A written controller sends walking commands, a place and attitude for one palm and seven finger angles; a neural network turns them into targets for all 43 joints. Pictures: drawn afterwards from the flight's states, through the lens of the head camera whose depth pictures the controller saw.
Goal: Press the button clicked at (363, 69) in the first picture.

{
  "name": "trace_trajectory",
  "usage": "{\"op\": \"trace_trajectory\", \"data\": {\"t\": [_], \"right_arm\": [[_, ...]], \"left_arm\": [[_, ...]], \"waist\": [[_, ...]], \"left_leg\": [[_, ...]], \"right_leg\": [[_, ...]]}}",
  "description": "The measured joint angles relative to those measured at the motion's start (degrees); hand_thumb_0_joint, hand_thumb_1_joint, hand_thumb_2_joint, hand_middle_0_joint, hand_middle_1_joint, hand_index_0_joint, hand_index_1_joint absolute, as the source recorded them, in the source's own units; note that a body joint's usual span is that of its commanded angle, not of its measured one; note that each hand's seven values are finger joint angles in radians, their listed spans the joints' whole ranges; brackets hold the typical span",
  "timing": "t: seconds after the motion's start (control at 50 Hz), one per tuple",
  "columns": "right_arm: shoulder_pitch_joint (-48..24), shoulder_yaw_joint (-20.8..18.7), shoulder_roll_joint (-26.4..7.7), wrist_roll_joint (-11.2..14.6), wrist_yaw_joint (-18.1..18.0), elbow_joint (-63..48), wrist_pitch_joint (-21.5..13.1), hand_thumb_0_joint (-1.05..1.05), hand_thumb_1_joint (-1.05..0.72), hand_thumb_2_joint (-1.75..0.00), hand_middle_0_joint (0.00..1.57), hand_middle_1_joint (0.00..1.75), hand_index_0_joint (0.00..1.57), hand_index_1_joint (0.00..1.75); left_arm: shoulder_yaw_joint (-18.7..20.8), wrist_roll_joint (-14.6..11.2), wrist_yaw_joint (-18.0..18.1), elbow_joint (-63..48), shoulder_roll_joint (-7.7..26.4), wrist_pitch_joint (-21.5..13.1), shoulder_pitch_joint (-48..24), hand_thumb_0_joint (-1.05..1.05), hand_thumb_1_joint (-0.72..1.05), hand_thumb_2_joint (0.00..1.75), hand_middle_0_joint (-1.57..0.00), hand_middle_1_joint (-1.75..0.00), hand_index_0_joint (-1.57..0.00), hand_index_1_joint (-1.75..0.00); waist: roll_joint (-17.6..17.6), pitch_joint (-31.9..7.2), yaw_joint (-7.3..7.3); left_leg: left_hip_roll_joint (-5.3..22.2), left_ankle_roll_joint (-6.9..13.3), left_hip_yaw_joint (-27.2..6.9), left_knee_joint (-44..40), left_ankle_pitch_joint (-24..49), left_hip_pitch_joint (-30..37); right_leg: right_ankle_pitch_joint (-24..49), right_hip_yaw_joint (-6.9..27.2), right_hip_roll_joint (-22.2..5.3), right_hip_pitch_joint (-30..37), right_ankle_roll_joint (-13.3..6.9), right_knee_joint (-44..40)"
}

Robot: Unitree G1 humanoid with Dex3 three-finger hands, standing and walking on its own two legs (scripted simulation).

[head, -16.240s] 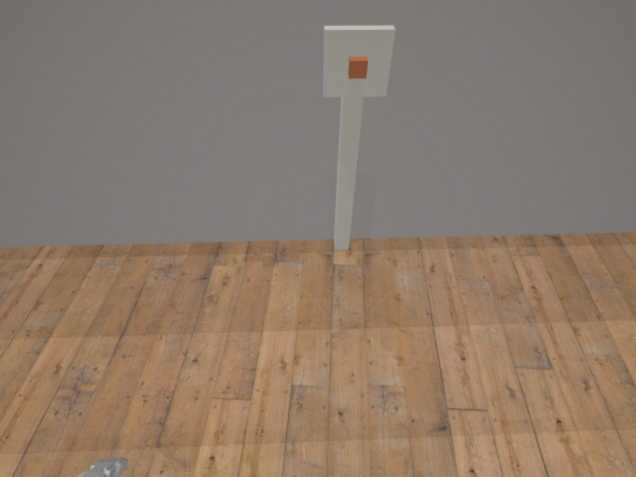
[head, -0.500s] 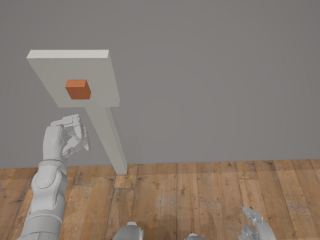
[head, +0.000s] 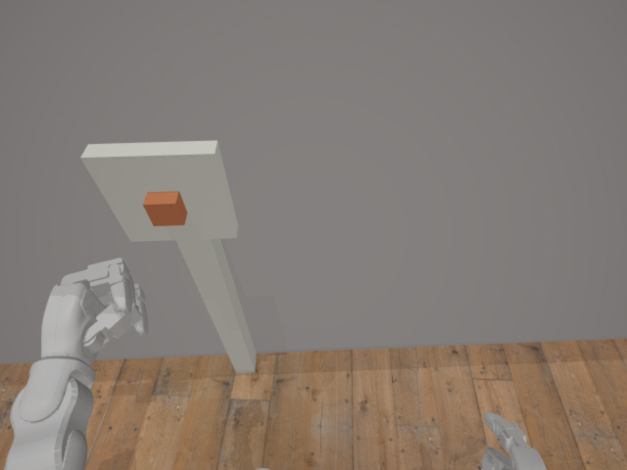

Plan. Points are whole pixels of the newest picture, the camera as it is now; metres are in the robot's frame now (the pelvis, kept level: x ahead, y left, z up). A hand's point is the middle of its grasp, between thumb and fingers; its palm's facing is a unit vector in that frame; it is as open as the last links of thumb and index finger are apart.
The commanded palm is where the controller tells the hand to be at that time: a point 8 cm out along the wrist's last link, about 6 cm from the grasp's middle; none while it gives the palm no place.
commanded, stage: draw the hand back to the body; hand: left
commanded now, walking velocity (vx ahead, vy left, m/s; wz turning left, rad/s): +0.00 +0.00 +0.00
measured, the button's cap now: (166, 207) +0.47 +0.25 +0.06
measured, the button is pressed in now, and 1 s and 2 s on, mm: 0 0 0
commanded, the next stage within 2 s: step back with the hand held close in 1.06 s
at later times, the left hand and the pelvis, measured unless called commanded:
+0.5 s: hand (69, 325) +0.23 +0.24 +0.15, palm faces +0.35 -0.88 -0.33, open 3.1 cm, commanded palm +0.18 +0.28 +0.18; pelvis +0.02 +0.01 +0.04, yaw +0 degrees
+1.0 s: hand (12, 344) +0.19 +0.25 +0.20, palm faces +0.41 -0.83 -0.38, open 3.1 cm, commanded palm +0.14 +0.28 +0.22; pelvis +0.01 +0.01 +0.04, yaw -1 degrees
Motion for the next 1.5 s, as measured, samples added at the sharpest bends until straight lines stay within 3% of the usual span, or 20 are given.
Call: {"op": "trace_trajectory", "data": {"t": [0.1,0.16,0.22,0.28,0.38,0.56,0.82,1.2,1.3,1.5], "right_arm": [[-1.6,0.2,-0.2,0.3,-0.9,0.0,-1.8,0.01,-0.91,-0.90,0.20,0.30,0.20,0.30],[-2.9,0.4,0.6,-0.2,-1.6,0.0,-1.8,0.02,-0.91,-0.90,0.20,0.30,0.20,0.30],[-4.1,0.9,1.2,-0.7,-2.0,-0.3,-1.5,0.01,-0.91,-0.90,0.20,0.30,0.20,0.30],[-4.8,1.4,1.7,-1.1,-2.0,-0.4,-1.0,0.01,-0.91,-0.90,0.20,0.30,0.20,0.30],[-5.3,1.9,2.0,-1.7,-1.8,0.4,-0.9,0.01,-0.91,-0.90,0.20,0.30,0.20,0.30],[-5.4,1.8,2.1,-2.7,-0.7,1.8,-1.3,0.01,-0.91,-0.90,0.20,0.30,0.20,0.30],[-4.8,0.8,2.1,-3.2,-0.2,2.6,-2.1,0.02,-0.91,-0.90,0.20,0.30,0.20,0.30],[-4.9,0.6,2.4,-3.6,-0.8,3.5,-3.0,0.02,-0.91,-0.90,0.20,0.30,0.20,0.30],[-5.6,0.6,2.0,-3.8,0.0,1.7,0.1,0.01,-0.91,-0.90,0.20,0.30,0.20,0.30],[-5.9,-1.2,1.7,-3.1,-0.1,-0.9,4.5,0.01,-0.91,-0.90,0.20,0.30,0.20,0.30]], "left_arm": [[-1.0,-0.3,-0.6,-3.9,-0.3,2.1,2.1,0.02,0.90,0.90,-1.30,-1.50,-1.31,-1.50],[-3.1,6.0,6.3,-7.8,1.0,4.8,4.0,0.02,0.90,0.90,-1.30,-1.50,-1.31,-1.50],[-4.9,9.9,12.5,-12.2,1.4,7.5,7.4,0.02,0.90,0.90,-1.30,-1.50,-1.31,-1.50],[-5.6,11.8,15.7,-15.5,1.5,9.2,10.2,0.02,0.90,0.90,-1.30,-1.50,-1.31,-1.50],[-5.3,13.3,18.2,-19.3,1.2,11.0,12.9,0.02,0.90,0.90,-1.30,-1.50,-1.31,-1.50],[-3.9,14.1,18.8,-27.8,1.1,11.4,18.6,0.02,0.90,0.90,-1.30,-1.50,-1.31,-1.50],[0.5,14.2,18.3,-37.8,2.7,9.8,25.2,0.02,0.89,0.90,-1.31,-1.50,-1.31,-1.50],[0.4,14.3,18.1,-36.7,1.9,8.9,24.4,0.02,0.89,0.90,-1.31,-1.50,-1.31,-1.50],[3.1,15.0,18.1,-36.7,2.3,6.6,24.7,0.02,0.89,0.90,-1.31,-1.50,-1.31,-1.50],[3.4,15.0,18.1,-40.4,5.2,5.6,29.5,0.02,0.89,0.90,-1.31,-1.50,-1.31,-1.50]], "waist": [[0.2,0.4,0.73],[-0.2,1.3,1.44],[-0.2,2.2,1.75],[-0.1,3.2,2.20],[0.1,4.8,3.25],[0.4,6.0,4.26],[0.9,6.0,5.04],[0.4,7.3,5.01],[0.7,6.7,3.35],[-1.0,8.3,1.37]], "left_leg": [[-0.3,0.0,-0.4,-1.5,0.7,2.4],[-0.5,-0.1,0.2,-4.3,1.8,5.6],[-0.7,0.1,0.7,-8.2,3.2,9.6],[-0.9,0.3,1.0,-11.7,4.5,13.4],[-1.3,0.4,1.1,-16.3,6.0,18.7],[-1.9,0.7,1.6,-21.5,7.5,24.6],[-1.7,0.6,1.9,-23.2,8.0,27.0],[-1.0,0.3,1.8,-24.2,9.6,28.0],[-0.5,0.6,1.6,-22.9,9.7,24.4],[-1.5,1.7,2.9,-22.8,11.6,19.8]], "right_leg": [[0.6,-0.4,-0.2,2.6,0.1,-1.6],[1.6,0.1,-0.3,5.4,0.0,-3.9],[3.1,0.6,-0.4,9.1,0.1,-7.6],[4.5,0.9,-0.6,12.8,0.3,-11.2],[6.3,0.9,-0.8,18.2,0.5,-16.1],[8.0,1.3,-1.3,24.0,0.9,-21.3],[9.0,1.6,-1.0,26.6,0.9,-23.7],[10.8,1.6,-0.3,27.7,0.6,-25.3],[12.0,1.4,0.2,25.0,0.8,-25.8],[12.8,2.6,-1.0,18.9,1.9,-23.0]]}}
